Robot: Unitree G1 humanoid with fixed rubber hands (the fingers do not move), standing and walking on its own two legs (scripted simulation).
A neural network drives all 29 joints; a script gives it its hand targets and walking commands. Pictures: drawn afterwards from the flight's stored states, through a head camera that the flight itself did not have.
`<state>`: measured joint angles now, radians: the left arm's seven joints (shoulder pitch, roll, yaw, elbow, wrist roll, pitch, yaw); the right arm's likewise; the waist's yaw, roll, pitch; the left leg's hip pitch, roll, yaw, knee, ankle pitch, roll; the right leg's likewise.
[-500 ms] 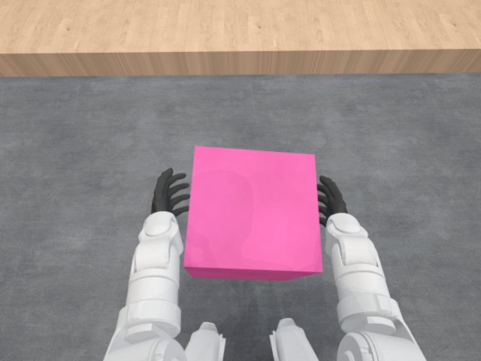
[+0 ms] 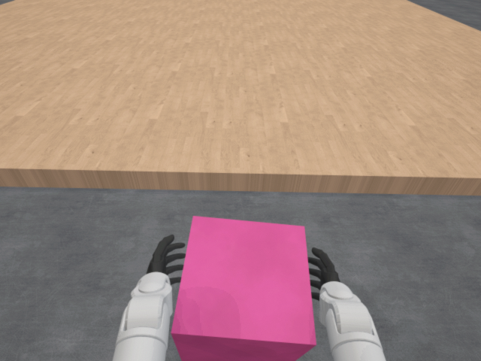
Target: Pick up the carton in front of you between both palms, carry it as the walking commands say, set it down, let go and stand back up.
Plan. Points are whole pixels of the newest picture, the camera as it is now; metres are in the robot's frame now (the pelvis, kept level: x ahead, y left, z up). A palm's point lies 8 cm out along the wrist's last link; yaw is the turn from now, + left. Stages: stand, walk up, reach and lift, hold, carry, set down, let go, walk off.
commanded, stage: reach and lift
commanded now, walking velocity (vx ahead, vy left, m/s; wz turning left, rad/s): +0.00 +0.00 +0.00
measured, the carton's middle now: (240, 297) +0.31 +0.00 -0.07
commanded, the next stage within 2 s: hold in 1.00 s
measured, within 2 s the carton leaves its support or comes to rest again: neither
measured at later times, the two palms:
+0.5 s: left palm (157, 275) +0.29 +0.14 +0.04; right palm (330, 287) +0.28 -0.15 +0.02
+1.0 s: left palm (153, 271) +0.29 +0.15 +0.05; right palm (333, 280) +0.28 -0.15 +0.04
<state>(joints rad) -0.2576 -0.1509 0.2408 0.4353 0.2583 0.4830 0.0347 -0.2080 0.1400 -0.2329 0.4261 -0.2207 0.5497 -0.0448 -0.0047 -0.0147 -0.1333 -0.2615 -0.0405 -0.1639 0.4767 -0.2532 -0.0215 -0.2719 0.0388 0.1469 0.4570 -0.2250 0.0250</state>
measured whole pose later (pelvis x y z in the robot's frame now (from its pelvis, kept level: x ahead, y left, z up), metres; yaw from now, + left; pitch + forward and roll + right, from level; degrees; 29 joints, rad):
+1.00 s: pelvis +0.01 +0.00 +0.01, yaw +0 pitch -4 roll +0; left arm -0.22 -0.14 0.19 0.28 0.26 0.68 -0.01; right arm -0.19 0.14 -0.18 0.26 -0.28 0.75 -0.01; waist -0.02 0.00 -0.05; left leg -0.05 -0.03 -0.16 0.35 -0.22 -0.01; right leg -0.06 0.02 0.13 0.32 -0.18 0.03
